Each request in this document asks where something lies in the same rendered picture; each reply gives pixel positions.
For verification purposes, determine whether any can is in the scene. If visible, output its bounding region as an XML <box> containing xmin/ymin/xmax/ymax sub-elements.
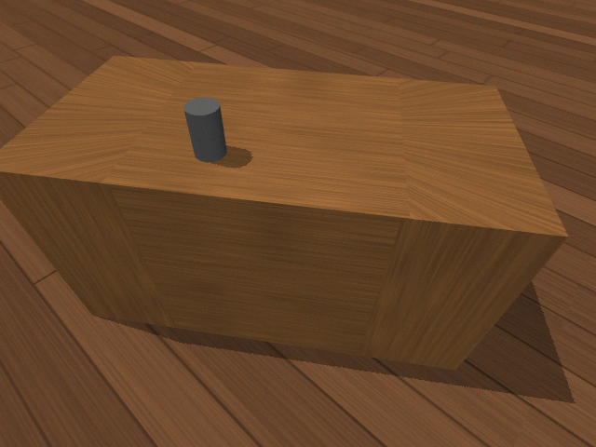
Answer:
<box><xmin>183</xmin><ymin>98</ymin><xmax>227</xmax><ymax>162</ymax></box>

